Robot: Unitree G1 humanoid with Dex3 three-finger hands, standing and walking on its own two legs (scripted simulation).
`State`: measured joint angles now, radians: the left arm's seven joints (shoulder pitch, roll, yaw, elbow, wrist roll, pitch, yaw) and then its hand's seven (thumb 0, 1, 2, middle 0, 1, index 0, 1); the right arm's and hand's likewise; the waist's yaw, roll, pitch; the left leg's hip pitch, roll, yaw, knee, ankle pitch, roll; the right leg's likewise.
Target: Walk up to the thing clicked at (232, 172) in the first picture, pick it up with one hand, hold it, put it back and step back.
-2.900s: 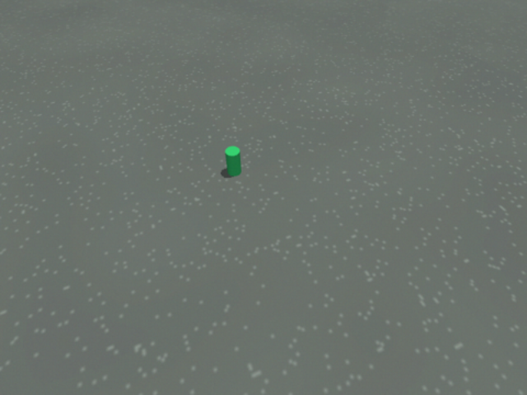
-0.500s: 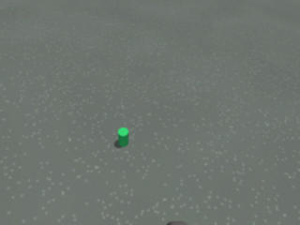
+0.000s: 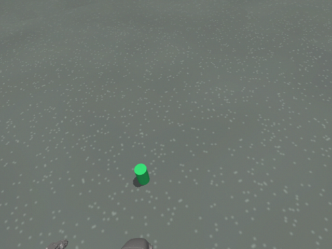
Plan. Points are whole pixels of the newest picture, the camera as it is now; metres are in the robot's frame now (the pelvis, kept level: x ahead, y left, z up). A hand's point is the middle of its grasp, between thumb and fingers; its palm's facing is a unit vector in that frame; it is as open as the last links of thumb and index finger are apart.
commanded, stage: walk up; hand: left
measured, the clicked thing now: (142, 174) +0.62 +0.22 -0.69
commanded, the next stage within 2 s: none
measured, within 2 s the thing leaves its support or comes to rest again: neither
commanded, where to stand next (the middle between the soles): +0.28 -0.01 m, yaw +3 degrees
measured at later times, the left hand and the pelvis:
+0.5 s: hand (75, 239) +0.17 +0.29 -0.16, palm faces -0.01 -0.95 -0.30, open 7.4 cm; pelvis +0.13 +0.02 +0.00, yaw +2 degrees
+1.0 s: hand (96, 207) +0.25 +0.24 -0.13, palm faces +0.03 -0.91 -0.41, open 7.4 cm; pelvis +0.20 -0.03 -0.01, yaw +3 degrees
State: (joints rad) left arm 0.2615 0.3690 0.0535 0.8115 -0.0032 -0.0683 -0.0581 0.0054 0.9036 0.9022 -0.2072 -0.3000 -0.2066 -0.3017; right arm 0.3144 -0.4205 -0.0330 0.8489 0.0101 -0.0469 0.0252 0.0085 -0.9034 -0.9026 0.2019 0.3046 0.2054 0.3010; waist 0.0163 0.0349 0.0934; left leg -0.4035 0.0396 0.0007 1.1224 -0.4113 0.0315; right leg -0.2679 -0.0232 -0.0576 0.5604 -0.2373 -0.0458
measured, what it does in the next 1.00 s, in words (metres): walks ahead: left foot, then right foot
